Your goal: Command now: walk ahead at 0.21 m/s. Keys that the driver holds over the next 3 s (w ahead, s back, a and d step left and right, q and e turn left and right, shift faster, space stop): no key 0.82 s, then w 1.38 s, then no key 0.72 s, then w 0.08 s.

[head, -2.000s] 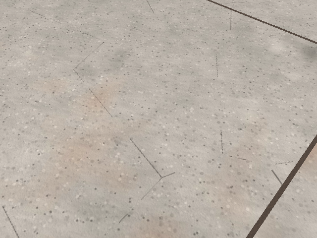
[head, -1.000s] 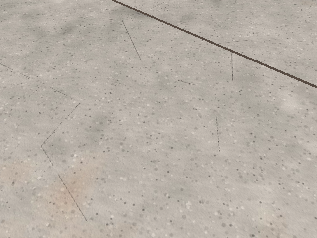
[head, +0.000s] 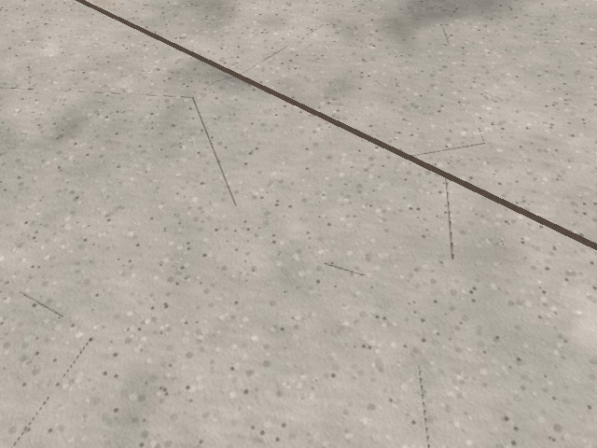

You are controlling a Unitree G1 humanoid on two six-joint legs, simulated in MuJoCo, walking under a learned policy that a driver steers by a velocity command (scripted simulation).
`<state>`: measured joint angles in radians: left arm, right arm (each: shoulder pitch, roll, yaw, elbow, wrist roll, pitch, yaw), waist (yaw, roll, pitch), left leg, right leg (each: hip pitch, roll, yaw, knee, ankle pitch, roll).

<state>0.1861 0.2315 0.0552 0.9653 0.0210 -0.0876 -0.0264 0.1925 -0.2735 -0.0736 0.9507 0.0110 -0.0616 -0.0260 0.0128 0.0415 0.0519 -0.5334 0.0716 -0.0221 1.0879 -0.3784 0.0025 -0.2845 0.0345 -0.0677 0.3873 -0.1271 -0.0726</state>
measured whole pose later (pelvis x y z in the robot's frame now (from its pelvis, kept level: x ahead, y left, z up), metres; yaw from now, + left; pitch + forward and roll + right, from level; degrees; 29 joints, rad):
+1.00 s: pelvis +0.12 +0.04 -0.01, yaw +0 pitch -1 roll +0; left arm 0.33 0.22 0.05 1.12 -0.02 -0.03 0.04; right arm 0.16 -0.23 -0.07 1.09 0.02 -0.02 -0.02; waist 0.02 -0.02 0.00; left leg -0.34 0.00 0.05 0.75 -0.41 0.05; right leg -0.10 -0.03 -0.05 0.51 -0.40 -0.02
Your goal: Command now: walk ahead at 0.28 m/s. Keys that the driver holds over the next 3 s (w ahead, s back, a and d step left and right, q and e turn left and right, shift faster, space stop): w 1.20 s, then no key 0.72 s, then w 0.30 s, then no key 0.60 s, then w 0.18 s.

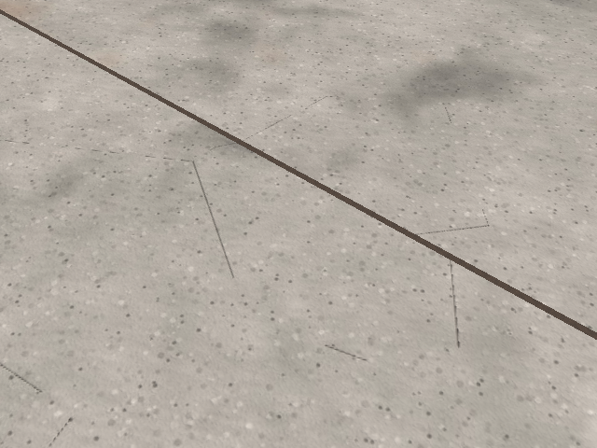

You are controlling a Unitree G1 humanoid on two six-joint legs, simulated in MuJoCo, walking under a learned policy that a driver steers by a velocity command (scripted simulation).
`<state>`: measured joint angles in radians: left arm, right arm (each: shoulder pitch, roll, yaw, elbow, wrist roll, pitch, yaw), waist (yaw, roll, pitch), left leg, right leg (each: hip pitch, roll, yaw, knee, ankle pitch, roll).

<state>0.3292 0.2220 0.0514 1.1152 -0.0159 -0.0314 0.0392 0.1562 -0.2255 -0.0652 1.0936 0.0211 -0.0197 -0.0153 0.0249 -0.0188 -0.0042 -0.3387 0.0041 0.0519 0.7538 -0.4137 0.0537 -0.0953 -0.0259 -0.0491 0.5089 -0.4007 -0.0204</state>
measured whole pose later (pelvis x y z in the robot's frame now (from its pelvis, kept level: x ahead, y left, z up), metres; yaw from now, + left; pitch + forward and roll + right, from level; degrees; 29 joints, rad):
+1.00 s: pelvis +0.48 -0.02 +0.01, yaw +0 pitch +1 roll -2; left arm 0.36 0.22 0.05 1.04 0.00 -0.09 0.00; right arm 0.05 -0.26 -0.07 0.92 0.01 -0.08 -0.01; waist 0.07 0.04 0.00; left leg -0.70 0.14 -0.03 0.70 0.06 0.01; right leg -0.02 0.07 -0.07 0.20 -0.20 -0.06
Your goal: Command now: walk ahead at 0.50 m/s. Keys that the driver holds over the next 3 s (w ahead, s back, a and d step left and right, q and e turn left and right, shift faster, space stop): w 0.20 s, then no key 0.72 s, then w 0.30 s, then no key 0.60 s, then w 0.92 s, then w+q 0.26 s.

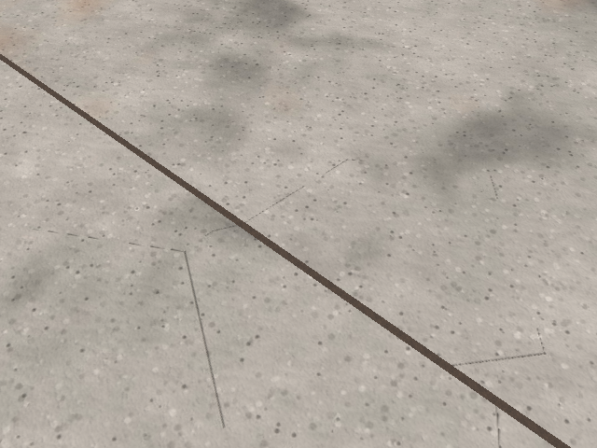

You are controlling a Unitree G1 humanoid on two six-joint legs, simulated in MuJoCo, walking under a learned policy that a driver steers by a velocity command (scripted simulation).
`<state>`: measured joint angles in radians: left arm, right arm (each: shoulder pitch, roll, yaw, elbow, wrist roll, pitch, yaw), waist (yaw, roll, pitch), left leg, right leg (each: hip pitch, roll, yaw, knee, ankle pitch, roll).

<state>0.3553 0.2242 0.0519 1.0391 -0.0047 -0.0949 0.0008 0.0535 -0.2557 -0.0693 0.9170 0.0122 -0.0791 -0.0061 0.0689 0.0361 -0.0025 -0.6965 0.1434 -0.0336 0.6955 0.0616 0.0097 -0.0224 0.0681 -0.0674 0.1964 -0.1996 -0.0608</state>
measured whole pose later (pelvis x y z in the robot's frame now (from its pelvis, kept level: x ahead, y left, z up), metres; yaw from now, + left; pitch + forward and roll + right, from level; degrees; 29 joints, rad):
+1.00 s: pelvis +0.33 +0.03 -0.02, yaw +0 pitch +0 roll +0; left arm 0.09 0.21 0.06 1.04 -0.01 0.00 0.02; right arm 0.24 -0.23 -0.04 1.09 0.00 0.00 -0.03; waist -0.02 0.00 0.02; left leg -0.12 0.02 0.05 0.52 -0.40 0.00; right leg -0.34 0.00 -0.02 0.57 -0.23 -0.03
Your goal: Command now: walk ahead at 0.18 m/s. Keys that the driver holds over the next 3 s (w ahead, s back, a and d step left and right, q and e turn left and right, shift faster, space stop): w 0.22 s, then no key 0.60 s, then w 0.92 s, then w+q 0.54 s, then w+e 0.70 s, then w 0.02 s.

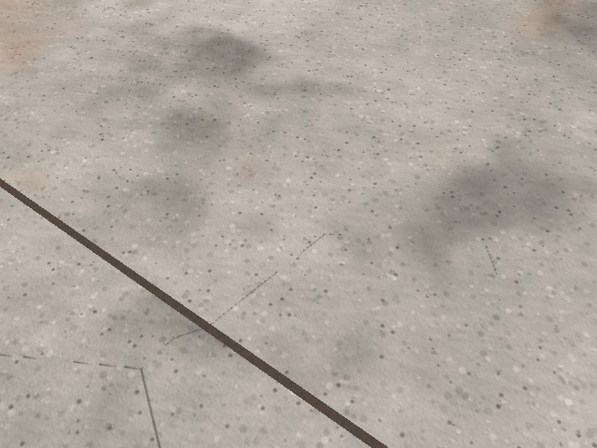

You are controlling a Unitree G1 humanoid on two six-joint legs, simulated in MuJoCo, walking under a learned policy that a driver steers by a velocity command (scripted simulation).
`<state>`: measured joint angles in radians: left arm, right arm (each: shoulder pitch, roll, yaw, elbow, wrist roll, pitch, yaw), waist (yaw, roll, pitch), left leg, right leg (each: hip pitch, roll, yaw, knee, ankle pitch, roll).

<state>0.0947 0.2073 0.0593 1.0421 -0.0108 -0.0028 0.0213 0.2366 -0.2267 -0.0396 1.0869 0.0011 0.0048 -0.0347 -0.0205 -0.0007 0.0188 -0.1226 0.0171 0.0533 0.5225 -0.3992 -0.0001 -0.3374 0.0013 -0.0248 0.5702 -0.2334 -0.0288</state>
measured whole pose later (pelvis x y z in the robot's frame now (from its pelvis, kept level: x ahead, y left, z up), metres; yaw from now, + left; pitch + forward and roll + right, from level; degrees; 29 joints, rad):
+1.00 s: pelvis +0.18 +0.02 -0.01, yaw -1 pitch +0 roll +0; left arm 0.33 0.21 0.03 1.13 -0.01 -0.04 0.04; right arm 0.14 -0.21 -0.07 1.04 0.02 -0.03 -0.01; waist 0.02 -0.01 0.00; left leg -0.38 -0.02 0.05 0.64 -0.30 0.06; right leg -0.08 -0.03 -0.02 0.56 -0.48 -0.01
